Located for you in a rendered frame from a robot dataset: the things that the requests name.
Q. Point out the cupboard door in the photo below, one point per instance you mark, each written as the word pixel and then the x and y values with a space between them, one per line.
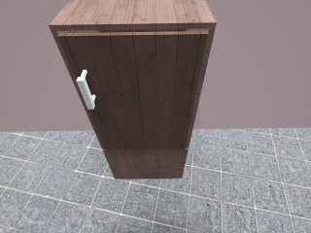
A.
pixel 144 83

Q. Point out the handle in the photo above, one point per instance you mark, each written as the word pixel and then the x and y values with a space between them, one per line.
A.
pixel 82 84

